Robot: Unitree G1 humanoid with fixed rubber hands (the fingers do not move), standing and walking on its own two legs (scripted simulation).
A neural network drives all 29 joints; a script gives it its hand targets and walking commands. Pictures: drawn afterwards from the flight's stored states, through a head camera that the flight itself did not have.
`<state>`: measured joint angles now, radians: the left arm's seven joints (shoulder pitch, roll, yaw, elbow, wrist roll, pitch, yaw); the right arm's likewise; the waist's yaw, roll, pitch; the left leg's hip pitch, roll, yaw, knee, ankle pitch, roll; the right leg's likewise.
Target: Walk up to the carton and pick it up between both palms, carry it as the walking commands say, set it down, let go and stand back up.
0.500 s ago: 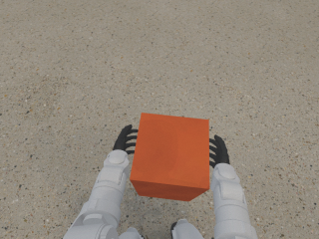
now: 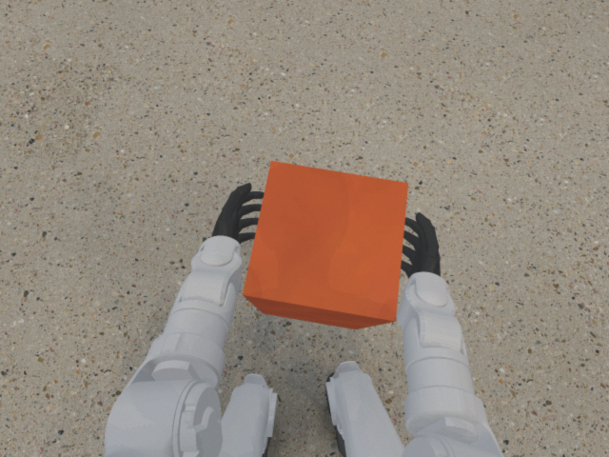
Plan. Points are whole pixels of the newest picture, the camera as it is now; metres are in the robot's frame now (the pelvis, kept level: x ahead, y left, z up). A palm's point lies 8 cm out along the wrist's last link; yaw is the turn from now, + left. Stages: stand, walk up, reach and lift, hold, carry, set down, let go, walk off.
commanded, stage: set down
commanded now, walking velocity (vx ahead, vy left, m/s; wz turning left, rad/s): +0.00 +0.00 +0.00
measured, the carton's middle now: (321, 261) +0.40 -0.04 -0.15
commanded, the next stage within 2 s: none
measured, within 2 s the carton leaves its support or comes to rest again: neither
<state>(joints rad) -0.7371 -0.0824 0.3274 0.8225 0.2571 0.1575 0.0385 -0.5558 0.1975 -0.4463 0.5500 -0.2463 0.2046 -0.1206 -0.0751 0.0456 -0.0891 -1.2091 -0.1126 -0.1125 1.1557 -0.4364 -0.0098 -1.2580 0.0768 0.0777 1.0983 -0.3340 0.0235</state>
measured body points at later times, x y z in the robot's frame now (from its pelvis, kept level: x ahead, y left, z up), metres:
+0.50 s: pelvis -0.02 +0.02 -0.07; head +0.22 +0.01 +0.31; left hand +0.46 +0.09 -0.16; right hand +0.39 -0.18 -0.16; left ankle +0.05 +0.12 -0.63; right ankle +0.09 -0.12 -0.63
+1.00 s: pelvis -0.04 +0.01 -0.14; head +0.25 +0.01 +0.20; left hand +0.49 +0.08 -0.25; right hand +0.42 -0.18 -0.25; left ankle +0.05 +0.12 -0.63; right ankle +0.09 -0.12 -0.63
